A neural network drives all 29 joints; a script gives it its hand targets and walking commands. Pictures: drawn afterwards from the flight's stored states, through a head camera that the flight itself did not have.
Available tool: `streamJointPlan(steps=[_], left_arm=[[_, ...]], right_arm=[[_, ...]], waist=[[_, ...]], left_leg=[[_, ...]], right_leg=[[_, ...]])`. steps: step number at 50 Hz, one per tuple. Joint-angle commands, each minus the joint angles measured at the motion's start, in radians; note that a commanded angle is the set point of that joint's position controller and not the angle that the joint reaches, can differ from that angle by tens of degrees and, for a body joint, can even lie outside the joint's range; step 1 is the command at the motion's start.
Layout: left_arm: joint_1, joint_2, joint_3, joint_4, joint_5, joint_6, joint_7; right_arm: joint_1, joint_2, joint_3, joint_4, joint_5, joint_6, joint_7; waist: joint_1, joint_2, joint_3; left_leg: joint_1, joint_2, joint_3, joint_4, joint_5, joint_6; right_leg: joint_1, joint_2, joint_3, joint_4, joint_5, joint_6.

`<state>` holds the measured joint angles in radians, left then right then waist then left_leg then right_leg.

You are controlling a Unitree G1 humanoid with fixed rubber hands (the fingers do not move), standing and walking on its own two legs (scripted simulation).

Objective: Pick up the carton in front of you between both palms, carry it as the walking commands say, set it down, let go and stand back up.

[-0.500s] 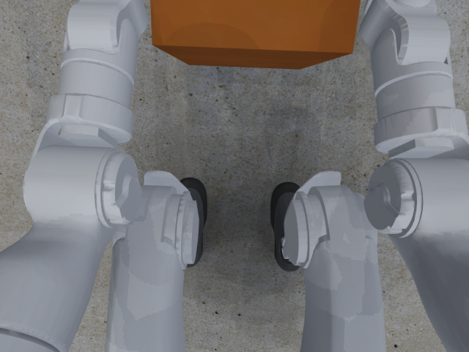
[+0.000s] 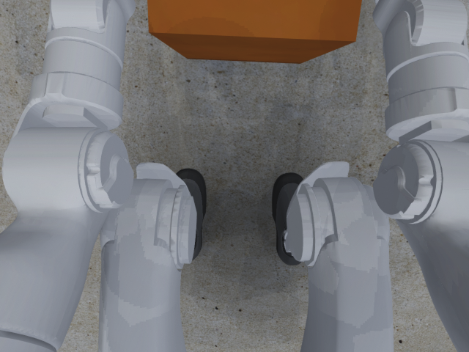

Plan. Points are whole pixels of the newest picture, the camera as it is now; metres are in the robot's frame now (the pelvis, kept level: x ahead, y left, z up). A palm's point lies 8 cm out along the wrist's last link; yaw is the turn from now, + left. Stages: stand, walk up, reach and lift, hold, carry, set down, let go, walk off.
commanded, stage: set down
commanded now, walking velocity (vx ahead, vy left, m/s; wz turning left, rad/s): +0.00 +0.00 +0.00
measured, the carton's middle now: out of the picture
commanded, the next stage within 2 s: let go in 1.80 s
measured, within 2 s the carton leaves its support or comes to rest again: neither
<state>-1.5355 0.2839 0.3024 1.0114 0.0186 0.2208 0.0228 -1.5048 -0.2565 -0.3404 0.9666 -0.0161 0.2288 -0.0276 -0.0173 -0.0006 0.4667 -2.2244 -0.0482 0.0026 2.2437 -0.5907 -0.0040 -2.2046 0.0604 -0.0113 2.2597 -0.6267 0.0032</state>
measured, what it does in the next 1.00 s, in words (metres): stands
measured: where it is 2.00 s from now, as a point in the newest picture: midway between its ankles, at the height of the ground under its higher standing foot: (239, 231)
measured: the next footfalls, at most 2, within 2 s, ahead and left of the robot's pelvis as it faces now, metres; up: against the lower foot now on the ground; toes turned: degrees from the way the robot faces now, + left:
none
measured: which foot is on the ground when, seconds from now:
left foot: down 0.00-1.00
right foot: down 0.00-1.00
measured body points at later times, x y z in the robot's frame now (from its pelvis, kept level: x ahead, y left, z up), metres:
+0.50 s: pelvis +0.00 +0.00 -0.01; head +0.38 +0.00 +0.22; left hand +0.58 +0.15 -0.19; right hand +0.57 -0.17 -0.19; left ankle +0.11 +0.11 -0.33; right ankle +0.10 -0.11 -0.33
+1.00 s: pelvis +0.00 +0.00 +0.04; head +0.36 +0.00 +0.30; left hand +0.60 +0.18 -0.09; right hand +0.59 -0.20 -0.09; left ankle +0.11 +0.11 -0.33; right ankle +0.10 -0.11 -0.33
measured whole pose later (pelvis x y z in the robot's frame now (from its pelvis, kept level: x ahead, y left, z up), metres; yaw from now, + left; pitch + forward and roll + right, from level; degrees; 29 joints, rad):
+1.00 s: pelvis +0.00 +0.00 +0.04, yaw +0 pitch +37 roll +0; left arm -1.51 0.40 0.14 1.07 -0.16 0.16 0.10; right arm -1.48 -0.36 -0.17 1.02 0.17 0.16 -0.13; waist -0.02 -0.01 0.30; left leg -2.18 -0.04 0.00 2.12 -0.59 -0.01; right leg -2.17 0.07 -0.01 2.14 -0.62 0.00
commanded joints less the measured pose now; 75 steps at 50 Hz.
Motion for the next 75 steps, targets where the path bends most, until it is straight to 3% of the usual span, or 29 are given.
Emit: streamJointPlan(steps=[1, 13, 20, 22, 23, 25, 28, 32, 37, 44, 52, 58, 68, 75], left_arm=[[-0.435, -0.829, -0.262, -0.007, -0.05, 0.01, -0.24], [-0.313, -0.706, -0.164, 0.074, 0.019, 0.033, -0.254], [-0.252, -0.554, -0.102, 0.079, 0.062, 0.012, -0.219], [-0.22, -0.379, -0.056, 0.08, 0.069, -0.016, -0.172], [-0.193, -0.219, -0.021, 0.071, 0.079, -0.04, -0.13], [-0.181, 0.154, 0.015, 0.027, 0.069, -0.094, -0.014], [-0.309, 0.242, -0.085, 0.031, -0.07, -0.146, 0.058], [-0.343, 0.254, -0.191, 0.033, -0.201, -0.172, 0.065], [-0.305, 0.254, -0.225, 0.047, -0.247, -0.157, 0.053], [-0.309, 0.285, -0.186, -0.086, -0.218, -0.107, 0.079], [-0.223, 0.219, -0.096, -0.015, -0.124, -0.069, 0.068], [-0.21, 0.198, -0.069, -0.036, -0.086, -0.067, 0.056], [-0.171, 0.21, -0.081, -0.173, -0.099, -0.019, 0.059], [-0.104, 0.194, -0.064, -0.203, -0.086, -0.006, 0.041]], right_arm=[[-0.471, 0.826, 0.292, -0.009, 0.055, 0.009, 0.246], [-0.344, 0.699, 0.19, 0.079, -0.014, 0.032, 0.257], [-0.289, 0.546, 0.124, 0.105, -0.064, 0.008, 0.23], [-0.248, 0.37, 0.088, 0.093, -0.073, -0.022, 0.187], [-0.208, 0.224, 0.055, 0.099, -0.073, -0.043, 0.148], [-0.17, -0.169, 0.007, 0.065, -0.048, -0.106, 0.032], [-0.305, -0.282, 0.068, 0.033, 0.076, -0.163, -0.05], [-0.326, -0.256, 0.193, 0.041, 0.197, -0.179, -0.063], [-0.286, -0.249, 0.229, 0.066, 0.248, -0.161, -0.063], [-0.298, -0.273, 0.191, -0.084, 0.221, -0.114, -0.102], [-0.224, -0.199, 0.117, -0.016, 0.139, -0.073, -0.087], [-0.195, -0.203, 0.081, -0.023, 0.102, -0.075, -0.068], [-0.154, -0.237, 0.083, -0.156, 0.124, -0.035, -0.051], [-0.088, -0.22, 0.069, -0.178, 0.11, -0.022, -0.029]], waist=[[0.0, -0.001, -0.835], [-0.009, 0.005, -0.606], [-0.002, 0.008, -0.585], [-0.009, 0.013, -0.62], [-0.003, 0.015, -0.643], [-0.012, 0.013, -0.75], [-0.013, 0.007, -1.005], [-0.003, 0.014, -1.185], [-0.003, 0.019, -1.31], [0.002, 0.005, -1.607], [0.008, 0.001, -1.361], [-0.006, 0.021, -1.42], [-0.009, 0.035, -1.663], [-0.011, 0.03, -1.657]], left_leg=[[0.409, -0.059, 0.017, -0.151, 0.151, 0.029], [0.372, -0.05, 0.001, -0.151, 0.06, 0.044], [0.432, -0.042, 0.0, -0.141, 0.092, 0.022], [0.474, -0.034, 0.005, -0.131, 0.13, 0.004], [0.506, -0.027, 0.007, -0.13, 0.156, -0.005], [0.565, -0.018, 0.0, -0.119, 0.238, -0.014], [0.635, -0.012, -0.025, -0.079, 0.432, -0.019], [0.648, 0.009, -0.023, -0.061, 0.522, -0.019], [0.641, 0.019, 0.001, -0.09, 0.471, -0.013], [0.728, -0.001, 0.043, -0.194, 0.414, 0.0], [0.606, -0.009, 0.039, -0.36, 0.295, 0.0], [0.686, -0.016, 0.034, -0.459, 0.327, -0.011], [0.918, -0.031, 0.032, -0.626, 0.468, -0.016], [0.996, -0.033, 0.022, -0.763, 0.535, -0.015]], right_leg=[[0.36, 0.046, -0.009, -0.191, 0.166, -0.024], [0.328, 0.045, 0.003, -0.187, 0.079, -0.032], [0.343, 0.037, -0.002, -0.172, 0.101, -0.007], [0.372, 0.023, -0.005, -0.17, 0.13, 0.004], [0.383, 0.015, -0.008, -0.167, 0.15, 0.012], [0.415, 0.003, -0.009, -0.159, 0.226, 0.027], [0.469, -0.002, 0.003, -0.119, 0.418, 0.032], [0.521, -0.016, 0.013, -0.105, 0.516, 0.026], [0.58, -0.017, 0.006, -0.134, 0.501, 0.018], [0.757, 0.007, -0.025, -0.233, 0.477, 0.016], [0.593, 0.006, -0.02, -0.4, 0.341, 0.022], [0.587, 0.011, -0.035, -0.502, 0.35, 0.026], [0.756, 0.027, -0.053, -0.662, 0.473, 0.03], [0.843, 0.027, -0.042, -0.8, 0.541, 0.032]])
